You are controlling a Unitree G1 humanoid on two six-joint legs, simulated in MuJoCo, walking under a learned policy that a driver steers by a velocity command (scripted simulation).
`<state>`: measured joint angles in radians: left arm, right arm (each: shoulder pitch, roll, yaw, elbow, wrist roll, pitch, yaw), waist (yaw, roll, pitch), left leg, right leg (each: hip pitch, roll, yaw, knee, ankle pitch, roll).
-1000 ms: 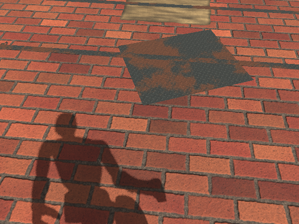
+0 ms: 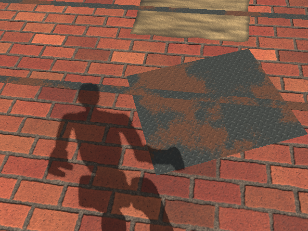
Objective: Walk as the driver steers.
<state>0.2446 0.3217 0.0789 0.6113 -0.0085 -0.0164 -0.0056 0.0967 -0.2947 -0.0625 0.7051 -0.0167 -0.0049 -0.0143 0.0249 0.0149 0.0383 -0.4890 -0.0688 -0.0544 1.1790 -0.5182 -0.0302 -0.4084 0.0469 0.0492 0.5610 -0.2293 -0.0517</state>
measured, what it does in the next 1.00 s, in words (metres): walks ahead: left foot, then right foot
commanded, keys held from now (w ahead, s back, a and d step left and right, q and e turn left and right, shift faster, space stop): e+shift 0.40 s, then q+shift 0.20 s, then w+q+shift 0.40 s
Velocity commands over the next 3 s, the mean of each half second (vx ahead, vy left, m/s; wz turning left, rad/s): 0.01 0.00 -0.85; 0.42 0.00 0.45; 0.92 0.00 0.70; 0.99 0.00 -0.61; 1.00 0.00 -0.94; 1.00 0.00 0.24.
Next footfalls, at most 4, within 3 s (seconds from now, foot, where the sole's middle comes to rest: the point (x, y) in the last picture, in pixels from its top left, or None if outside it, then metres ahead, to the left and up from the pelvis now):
0.36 left None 0.20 0.10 -0.77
0.70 right None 0.04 -0.10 -0.77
1.16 left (141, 211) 0.49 0.13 -0.77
1.66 right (149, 116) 0.99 0.11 -0.77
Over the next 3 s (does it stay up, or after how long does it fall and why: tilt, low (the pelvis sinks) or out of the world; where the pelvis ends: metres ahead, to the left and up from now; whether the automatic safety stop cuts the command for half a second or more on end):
stays up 1.87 -0.14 -0.03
